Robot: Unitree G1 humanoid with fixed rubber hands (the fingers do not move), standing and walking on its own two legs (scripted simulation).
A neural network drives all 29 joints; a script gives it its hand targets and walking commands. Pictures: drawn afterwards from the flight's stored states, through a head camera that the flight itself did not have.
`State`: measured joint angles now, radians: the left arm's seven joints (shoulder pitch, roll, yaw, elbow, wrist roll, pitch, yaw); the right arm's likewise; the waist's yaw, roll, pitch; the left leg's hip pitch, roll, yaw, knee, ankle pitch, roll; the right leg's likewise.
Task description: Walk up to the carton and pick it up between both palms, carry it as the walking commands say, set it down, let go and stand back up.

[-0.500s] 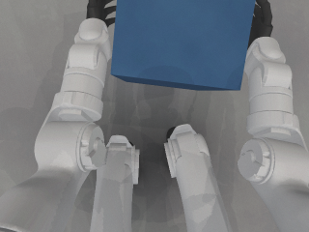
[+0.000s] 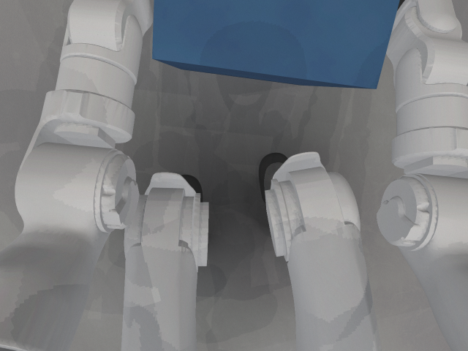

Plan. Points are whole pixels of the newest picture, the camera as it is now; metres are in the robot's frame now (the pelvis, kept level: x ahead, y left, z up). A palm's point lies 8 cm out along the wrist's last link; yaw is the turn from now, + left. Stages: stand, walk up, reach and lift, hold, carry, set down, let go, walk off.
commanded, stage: set down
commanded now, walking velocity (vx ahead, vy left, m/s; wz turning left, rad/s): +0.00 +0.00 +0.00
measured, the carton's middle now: out of the picture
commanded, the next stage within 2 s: none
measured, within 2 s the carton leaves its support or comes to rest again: rests again in 0.66 s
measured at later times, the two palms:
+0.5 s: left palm out of the picture +0.57 +0.06 -0.16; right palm out of the picture +0.50 -0.25 -0.15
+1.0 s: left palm out of the picture +0.57 +0.05 -0.18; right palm out of the picture +0.49 -0.26 -0.17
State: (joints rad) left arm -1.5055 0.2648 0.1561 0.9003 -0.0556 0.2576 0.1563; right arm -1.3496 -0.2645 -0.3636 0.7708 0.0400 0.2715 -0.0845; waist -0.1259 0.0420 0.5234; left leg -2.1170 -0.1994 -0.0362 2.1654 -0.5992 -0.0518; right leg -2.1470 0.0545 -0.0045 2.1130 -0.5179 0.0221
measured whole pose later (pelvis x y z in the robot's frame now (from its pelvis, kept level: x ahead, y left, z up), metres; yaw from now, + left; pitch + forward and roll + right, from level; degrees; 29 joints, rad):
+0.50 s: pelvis +0.00 +0.00 -0.01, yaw +0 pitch +36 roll -1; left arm -1.46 0.23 0.18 1.06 -0.01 0.22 0.16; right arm -1.33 -0.26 -0.38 0.94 -0.02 0.26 -0.05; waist -0.14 0.04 0.30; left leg -2.23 -0.17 -0.01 2.19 -0.59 -0.03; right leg -2.26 0.05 0.00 2.13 -0.50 0.03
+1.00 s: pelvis +0.02 +0.00 -0.02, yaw +0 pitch +37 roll -1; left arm -1.43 0.22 0.15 1.08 -0.04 0.16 0.14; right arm -1.27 -0.24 -0.39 0.91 0.01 0.19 -0.05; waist -0.15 0.05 0.30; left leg -2.24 -0.16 0.00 2.22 -0.62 -0.02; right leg -2.27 0.02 -0.01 2.16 -0.54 0.01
